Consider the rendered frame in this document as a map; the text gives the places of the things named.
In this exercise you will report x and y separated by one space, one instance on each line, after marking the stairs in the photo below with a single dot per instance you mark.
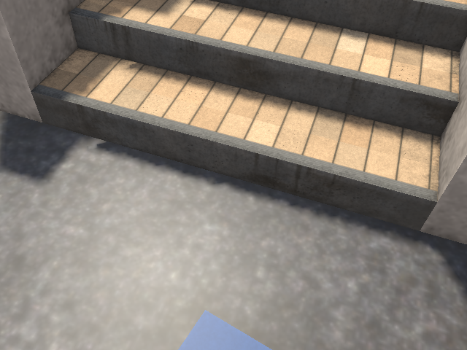
342 102

